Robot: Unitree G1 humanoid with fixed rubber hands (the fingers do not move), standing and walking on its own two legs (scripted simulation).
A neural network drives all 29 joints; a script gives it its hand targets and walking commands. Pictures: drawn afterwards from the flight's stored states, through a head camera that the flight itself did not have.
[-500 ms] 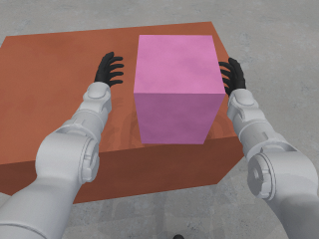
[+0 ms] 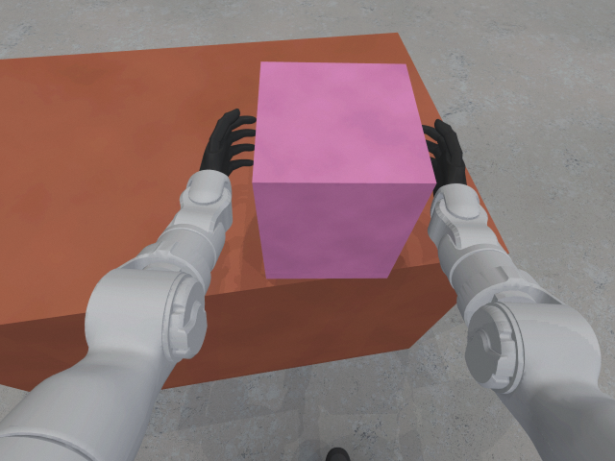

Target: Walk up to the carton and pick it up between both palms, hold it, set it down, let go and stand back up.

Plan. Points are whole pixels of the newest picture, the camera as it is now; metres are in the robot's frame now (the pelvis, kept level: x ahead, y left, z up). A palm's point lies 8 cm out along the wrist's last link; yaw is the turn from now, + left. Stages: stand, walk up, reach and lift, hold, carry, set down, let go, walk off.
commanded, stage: reach and lift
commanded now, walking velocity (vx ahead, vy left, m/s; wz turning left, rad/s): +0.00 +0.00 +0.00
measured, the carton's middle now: (330, 180) +0.50 -0.04 +0.02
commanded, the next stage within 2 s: none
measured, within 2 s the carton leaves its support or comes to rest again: neither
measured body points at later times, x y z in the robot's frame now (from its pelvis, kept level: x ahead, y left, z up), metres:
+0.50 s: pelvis +0.02 +0.01 +0.01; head +0.10 +0.01 +0.45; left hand +0.48 +0.11 +0.07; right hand +0.44 -0.18 +0.08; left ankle -0.03 +0.10 -0.73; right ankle +0.02 -0.08 -0.73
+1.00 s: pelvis +0.02 +0.02 +0.01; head +0.11 +0.02 +0.45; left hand +0.48 +0.11 +0.07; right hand +0.43 -0.18 +0.08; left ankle -0.03 +0.10 -0.73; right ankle +0.02 -0.08 -0.73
